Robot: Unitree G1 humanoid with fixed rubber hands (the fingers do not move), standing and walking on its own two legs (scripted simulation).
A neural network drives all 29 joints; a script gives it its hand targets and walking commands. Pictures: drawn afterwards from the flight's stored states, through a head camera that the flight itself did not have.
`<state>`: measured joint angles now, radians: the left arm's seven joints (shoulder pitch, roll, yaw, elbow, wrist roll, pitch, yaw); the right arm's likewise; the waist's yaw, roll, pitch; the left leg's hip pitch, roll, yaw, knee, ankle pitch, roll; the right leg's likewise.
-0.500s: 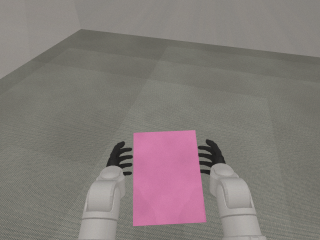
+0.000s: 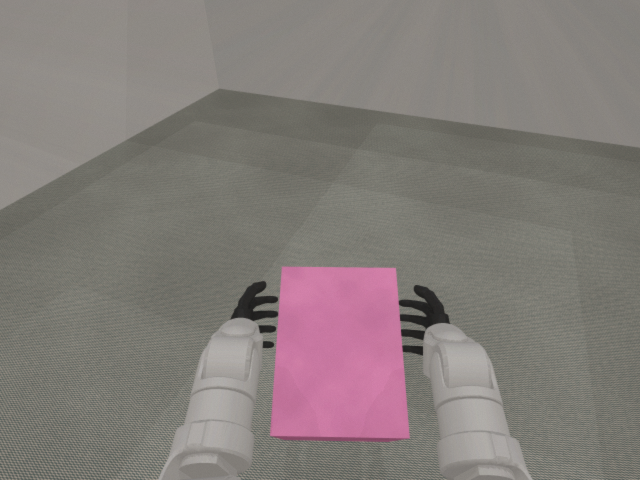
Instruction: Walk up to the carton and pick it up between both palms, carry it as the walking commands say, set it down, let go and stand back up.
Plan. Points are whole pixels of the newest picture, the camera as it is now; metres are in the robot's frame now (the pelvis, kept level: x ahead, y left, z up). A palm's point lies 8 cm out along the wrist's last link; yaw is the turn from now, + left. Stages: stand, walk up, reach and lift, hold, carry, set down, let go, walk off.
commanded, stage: set down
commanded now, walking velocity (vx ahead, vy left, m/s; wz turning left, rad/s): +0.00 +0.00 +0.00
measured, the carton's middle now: (337, 358) +0.32 -0.03 -0.04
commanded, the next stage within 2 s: none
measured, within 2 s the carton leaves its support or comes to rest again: neither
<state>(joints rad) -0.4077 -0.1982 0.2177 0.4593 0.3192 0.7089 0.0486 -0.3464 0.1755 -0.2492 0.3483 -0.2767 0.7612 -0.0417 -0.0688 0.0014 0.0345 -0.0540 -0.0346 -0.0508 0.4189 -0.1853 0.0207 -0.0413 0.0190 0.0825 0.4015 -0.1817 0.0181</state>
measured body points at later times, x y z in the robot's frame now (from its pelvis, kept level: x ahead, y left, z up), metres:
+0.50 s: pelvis -0.02 +0.01 -0.02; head +0.01 +0.02 +0.43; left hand +0.33 +0.11 -0.03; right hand +0.32 -0.14 -0.03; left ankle +0.04 +0.11 -0.74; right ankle +0.04 -0.13 -0.74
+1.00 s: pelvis -0.02 +0.00 -0.07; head +0.13 +0.00 +0.35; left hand +0.37 +0.10 -0.13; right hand +0.35 -0.16 -0.13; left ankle +0.04 +0.11 -0.74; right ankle +0.04 -0.13 -0.74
